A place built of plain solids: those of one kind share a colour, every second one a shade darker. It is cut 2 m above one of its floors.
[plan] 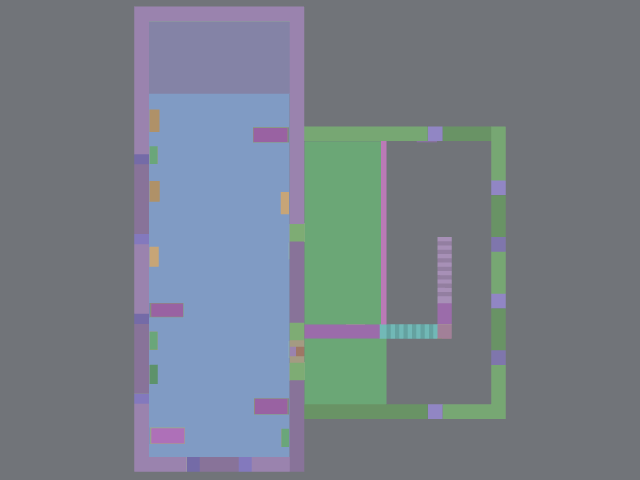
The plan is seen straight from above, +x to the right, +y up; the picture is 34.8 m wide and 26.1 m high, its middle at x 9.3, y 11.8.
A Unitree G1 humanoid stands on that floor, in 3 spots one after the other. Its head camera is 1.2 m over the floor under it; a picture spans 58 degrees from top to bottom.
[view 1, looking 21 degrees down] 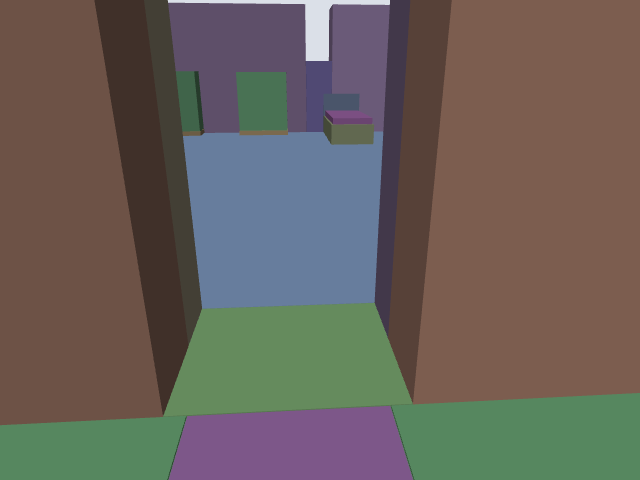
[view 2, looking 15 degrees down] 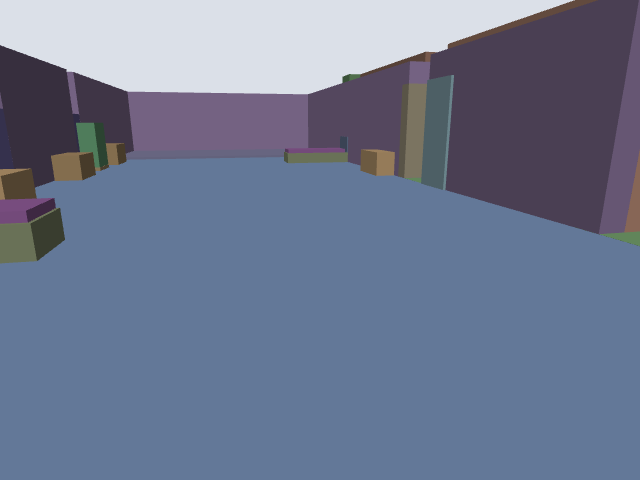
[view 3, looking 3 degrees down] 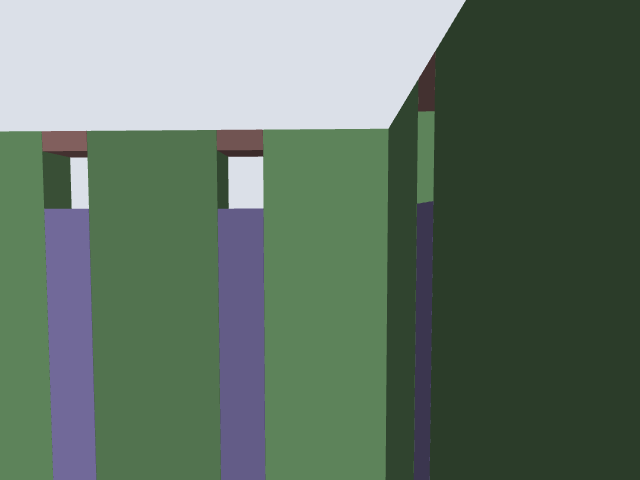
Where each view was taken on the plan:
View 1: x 9.76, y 6.85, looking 176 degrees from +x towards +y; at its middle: floor_dorter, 3.35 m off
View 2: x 3.53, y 3.40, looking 77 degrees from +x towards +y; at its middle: floor_dorter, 4.64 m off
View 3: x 11.14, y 3.77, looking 2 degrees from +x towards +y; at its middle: wall_vestibule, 7.48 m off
